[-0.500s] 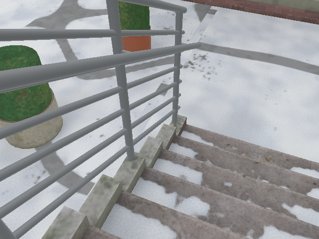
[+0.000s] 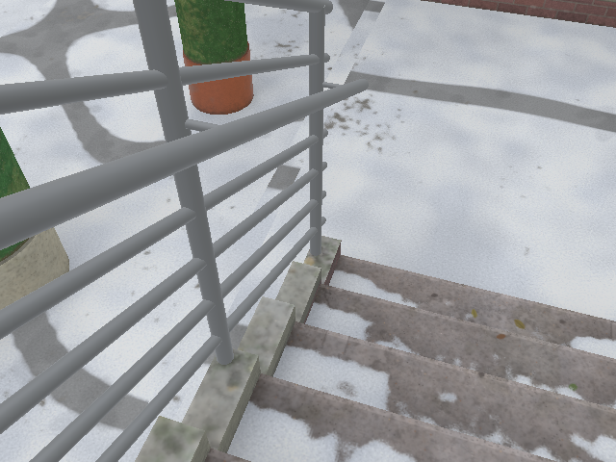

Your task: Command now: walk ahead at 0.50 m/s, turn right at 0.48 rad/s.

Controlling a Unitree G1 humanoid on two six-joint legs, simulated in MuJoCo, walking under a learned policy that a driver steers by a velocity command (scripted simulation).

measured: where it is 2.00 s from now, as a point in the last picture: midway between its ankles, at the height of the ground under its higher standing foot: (438, 359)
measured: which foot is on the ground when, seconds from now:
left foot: down 0.00-0.46, up 0.48-0.84, down 0.86-1.00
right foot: up 0.00-0.42, down 0.44-0.88, up 0.90-1.00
